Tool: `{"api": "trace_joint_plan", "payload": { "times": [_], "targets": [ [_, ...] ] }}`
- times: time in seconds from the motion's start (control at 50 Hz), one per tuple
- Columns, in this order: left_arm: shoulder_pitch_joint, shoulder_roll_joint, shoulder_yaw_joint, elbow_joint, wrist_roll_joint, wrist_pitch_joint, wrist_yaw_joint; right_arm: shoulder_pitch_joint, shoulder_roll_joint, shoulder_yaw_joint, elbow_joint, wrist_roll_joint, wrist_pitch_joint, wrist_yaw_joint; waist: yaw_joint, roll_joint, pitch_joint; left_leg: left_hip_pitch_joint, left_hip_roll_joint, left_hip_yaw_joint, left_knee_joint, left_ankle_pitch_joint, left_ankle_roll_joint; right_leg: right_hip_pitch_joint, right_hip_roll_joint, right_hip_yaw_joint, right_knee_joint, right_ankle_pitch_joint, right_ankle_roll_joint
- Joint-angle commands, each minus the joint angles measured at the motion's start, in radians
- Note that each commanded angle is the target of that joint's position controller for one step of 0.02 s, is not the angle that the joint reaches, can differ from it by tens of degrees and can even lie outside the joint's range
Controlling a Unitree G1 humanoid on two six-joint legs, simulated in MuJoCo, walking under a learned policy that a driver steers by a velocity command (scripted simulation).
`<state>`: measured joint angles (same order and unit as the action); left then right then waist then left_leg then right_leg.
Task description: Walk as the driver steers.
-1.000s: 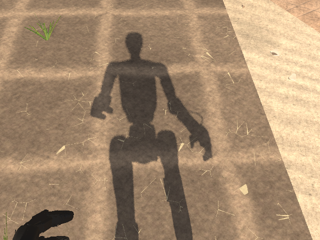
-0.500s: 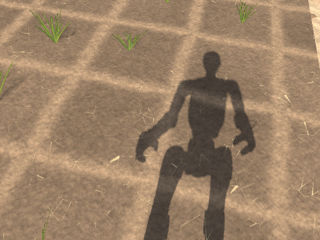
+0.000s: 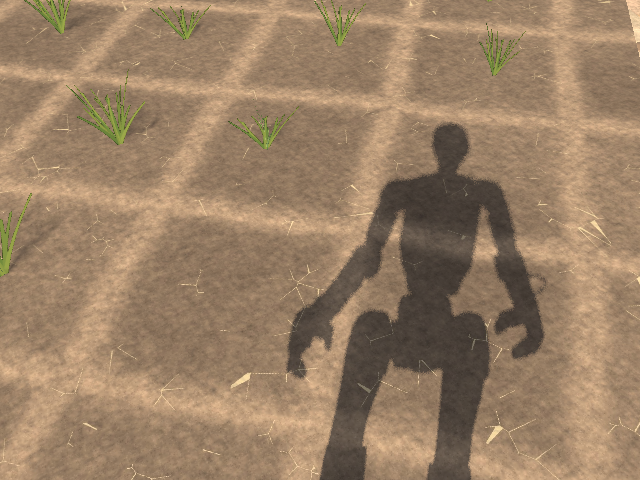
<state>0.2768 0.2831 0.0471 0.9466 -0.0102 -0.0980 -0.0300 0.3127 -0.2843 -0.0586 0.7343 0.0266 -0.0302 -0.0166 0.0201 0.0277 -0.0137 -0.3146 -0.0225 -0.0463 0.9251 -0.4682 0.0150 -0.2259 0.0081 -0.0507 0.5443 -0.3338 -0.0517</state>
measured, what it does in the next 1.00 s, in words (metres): walks ahead, turning right: left foot, then right foot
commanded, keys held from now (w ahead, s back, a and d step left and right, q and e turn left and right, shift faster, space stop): w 0.30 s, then w+e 0.68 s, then e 0.02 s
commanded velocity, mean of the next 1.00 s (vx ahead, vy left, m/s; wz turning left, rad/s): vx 0.47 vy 0.00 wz -0.28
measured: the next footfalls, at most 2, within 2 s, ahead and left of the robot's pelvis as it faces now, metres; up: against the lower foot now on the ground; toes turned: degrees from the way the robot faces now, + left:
left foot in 0.38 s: +0.37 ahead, +0.14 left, +0.00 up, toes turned +0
right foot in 0.92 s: +0.62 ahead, -0.15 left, +0.00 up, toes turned -21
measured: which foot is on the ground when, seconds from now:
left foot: up 0.00-0.36, down 0.38-0.94, up 0.96-1.00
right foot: down 0.00-0.40, up 0.42-0.90, down 0.92-1.00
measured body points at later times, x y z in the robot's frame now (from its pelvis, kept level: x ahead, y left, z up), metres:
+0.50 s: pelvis +0.25 +0.05 +0.00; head +0.29 +0.06 +0.44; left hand +0.28 +0.33 -0.14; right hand +0.42 -0.21 -0.09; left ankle +0.33 +0.14 -0.73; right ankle +0.12 -0.09 -0.64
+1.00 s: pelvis +0.52 -0.04 -0.02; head +0.57 -0.06 +0.43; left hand +0.77 +0.16 -0.11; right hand +0.50 -0.33 -0.14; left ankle +0.40 +0.15 -0.64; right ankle +0.58 -0.13 -0.73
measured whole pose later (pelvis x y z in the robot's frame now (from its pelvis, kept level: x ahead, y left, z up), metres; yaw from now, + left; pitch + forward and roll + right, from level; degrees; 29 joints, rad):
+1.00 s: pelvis +0.52 -0.04 -0.02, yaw -20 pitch +1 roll +1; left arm 0.14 0.29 0.08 0.71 -0.02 -0.05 -0.04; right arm 0.25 -0.29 -0.07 0.84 0.02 -0.08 0.00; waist -0.01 0.00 0.08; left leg -0.23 0.06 0.04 1.14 -0.48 -0.01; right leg -0.48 0.04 -0.04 0.64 -0.19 -0.10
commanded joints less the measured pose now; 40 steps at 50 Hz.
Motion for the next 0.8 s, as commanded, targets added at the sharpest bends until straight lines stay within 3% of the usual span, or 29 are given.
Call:
{"api": "trace_joint_plan", "payload": {
  "times": [0.02,0.06,0.08,0.12,0.18,0.26,0.3,0.32,0.34,0.36,0.38,0.4,0.42,0.44,0.46,0.48,0.5,0.54,0.58,0.64,0.7,0.8],
  "targets": [
    [0.107,0.145,0.027,-0.025,0.001,-0.012,0.011,-0.146,-0.088,-0.021,-0.126,0.005,-0.062,0.008,0.058,-0.106,0.068,-0.594,0.083,-0.039,0.222,0.088,0.027,0.398,-0.337,0.505,-0.326,0.018,-0.198],
    [0.091,0.096,0.007,-0.029,0.008,-0.001,0.012,-0.164,-0.077,-0.025,-0.126,-0.010,-0.059,0.022,0.040,-0.116,0.072,-0.523,0.117,-0.010,0.152,0.198,0.021,0.326,-0.274,0.359,-0.355,0.192,-0.152],
    [0.096,0.096,0.006,-0.028,0.007,0.004,0.014,-0.167,-0.061,-0.021,-0.127,-0.012,-0.056,0.029,0.037,-0.126,0.070,-0.498,0.118,0.013,0.114,0.231,0.009,0.306,-0.252,0.304,-0.366,0.271,-0.146],
    [0.099,0.116,0.007,-0.030,0.008,0.013,0.023,-0.213,-0.033,-0.010,-0.143,-0.012,-0.051,0.036,0.043,-0.107,0.079,-0.464,0.112,0.047,0.001,0.298,-0.014,0.260,-0.222,0.221,-0.386,0.378,-0.142],
    [0.112,0.148,0.011,-0.029,0.006,0.019,0.036,-0.310,-0.002,0.007,-0.172,-0.006,-0.056,0.044,0.070,-0.109,0.105,-0.352,0.085,0.082,-0.223,0.446,-0.026,0.175,-0.189,0.137,-0.421,0.387,-0.128],
    [0.166,0.159,0.017,-0.006,-0.009,0.023,0.037,-0.389,-0.026,0.004,-0.197,0.003,-0.062,0.058,0.078,-0.121,0.144,-0.298,0.067,0.074,-0.362,0.515,-0.003,0.208,-0.236,0.129,-0.430,0.375,-0.126],
    [0.164,0.165,0.024,-0.002,-0.013,0.028,0.037,-0.388,-0.048,-0.003,-0.201,0.002,-0.065,0.064,0.051,-0.121,0.135,-0.279,0.059,0.067,-0.395,0.478,0.030,0.273,-0.264,0.121,-0.383,0.488,-0.110],
    [0.162,0.172,0.028,-0.003,-0.013,0.031,0.038,-0.362,-0.067,-0.012,-0.196,-0.002,-0.067,0.063,0.026,-0.127,0.107,-0.217,0.040,0.070,-0.401,0.449,0.046,0.292,-0.268,0.124,-0.327,0.634,-0.100],
    [0.154,0.186,0.033,-0.005,-0.013,0.036,0.039,-0.294,-0.092,-0.025,-0.181,-0.006,-0.067,0.058,-0.021,-0.141,0.052,-0.113,0.013,0.085,-0.402,0.418,0.065,0.302,-0.263,0.121,-0.236,0.811,-0.090],
    [0.137,0.183,0.032,-0.010,-0.008,0.043,0.039,-0.143,-0.129,-0.048,-0.138,-0.007,-0.065,0.048,-0.107,-0.135,-0.042,0.089,-0.011,0.103,-0.418,0.422,0.094,0.260,-0.225,0.097,-0.063,0.920,-0.068],
    [0.120,0.157,0.021,-0.032,0.006,0.043,0.040,0.045,-0.170,-0.066,-0.093,-0.013,-0.059,0.033,-0.191,-0.106,-0.173,0.408,0.095,-0.001,-0.369,0.409,0.136,0.060,-0.183,0.089,0.188,0.736,-0.037],
    [0.255,0.004,-0.021,-0.058,0.010,0.030,0.033,0.130,-0.272,-0.084,-0.070,-0.038,-0.055,0.030,-0.125,0.172,-0.364,0.787,0.389,-0.467,-0.431,0.176,0.279,-0.319,-0.006,0.060,0.606,0.103,0.029],
    [0.235,0.071,-0.006,-0.037,-0.014,0.009,0.025,0.141,-0.182,-0.061,-0.068,-0.035,-0.053,0.030,-0.150,0.191,-0.425,0.736,0.446,-0.714,-0.617,0.001,0.292,-0.410,0.018,0.202,0.755,-0.224,0.024],
    [0.120,0.153,0.023,-0.080,-0.047,0.003,0.024,0.056,-0.138,-0.042,-0.062,-0.027,-0.056,0.029,-0.135,0.140,-0.211,0.577,0.408,-0.557,-0.653,-0.044,0.230,-0.496,-0.037,0.191,0.801,-0.161,0.015],
    [0.058,0.147,0.023,-0.101,-0.047,0.002,0.029,-0.019,-0.112,-0.034,-0.059,-0.021,-0.060,0.029,-0.101,0.092,-0.098,0.419,0.373,-0.410,-0.679,0.044,0.200,-0.490,-0.087,0.156,0.768,-0.068,0.010],
    [0.040,0.128,0.026,-0.101,-0.029,0.007,0.035,-0.072,-0.080,-0.026,-0.050,-0.026,-0.067,0.033,-0.066,0.056,-0.037,0.288,0.331,-0.299,-0.712,0.150,0.181,-0.447,-0.119,0.151,0.718,-0.003,0.013],
    [0.075,0.107,0.031,-0.090,-0.023,0.023,0.039,-0.112,-0.057,-0.021,-0.043,-0.034,-0.079,0.037,-0.025,0.081,-0.017,0.201,0.293,-0.197,-0.745,0.225,0.164,-0.377,-0.150,0.163,0.677,0.047,0.016],
    [0.112,0.059,0.027,-0.079,-0.024,0.053,0.040,-0.144,-0.041,-0.024,-0.020,-0.036,-0.097,0.041,0.007,0.076,0.003,0.113,0.272,-0.094,-0.795,0.299,0.171,-0.317,-0.162,0.157,0.656,0.076,0.027],
    [0.075,0.052,0.031,-0.104,-0.021,0.073,0.045,-0.147,-0.060,-0.031,0.005,-0.040,-0.107,0.037,0.018,0.058,0.044,0.082,0.273,-0.015,-0.827,0.353,0.177,-0.365,-0.167,0.165,0.615,0.126,0.038],
    [-0.007,0.053,0.033,-0.142,-0.012,0.071,0.039,-0.115,-0.086,-0.039,0.034,-0.045,-0.105,0.021,0.001,0.027,0.074,0.129,0.268,0.070,-0.839,0.409,0.180,-0.453,-0.161,0.180,0.471,0.277,0.051],
    [-0.104,0.035,0.023,-0.175,-0.008,0.057,0.014,-0.094,-0.117,-0.045,0.049,-0.040,-0.094,0.008,-0.033,0.002,0.092,0.168,0.257,0.161,-0.843,0.454,0.162,-0.437,-0.146,0.116,0.282,0.405,0.049],
    [-0.259,0.027,0.010,-0.261,-0.009,0.054,-0.019,-0.005,-0.154,-0.059,0.090,-0.017,-0.058,0.002,-0.093,-0.016,0.134,0.359,0.310,0.220,-0.785,0.529,0.148,-0.503,-0.129,0.046,0.120,0.348,0.013]
  ]
}}
Keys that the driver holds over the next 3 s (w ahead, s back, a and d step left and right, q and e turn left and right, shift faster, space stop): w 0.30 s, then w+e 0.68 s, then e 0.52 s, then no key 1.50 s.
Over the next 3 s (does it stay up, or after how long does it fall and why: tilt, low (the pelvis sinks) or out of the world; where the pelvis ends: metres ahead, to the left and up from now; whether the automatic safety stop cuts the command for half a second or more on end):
stays up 0.74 -0.12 0.01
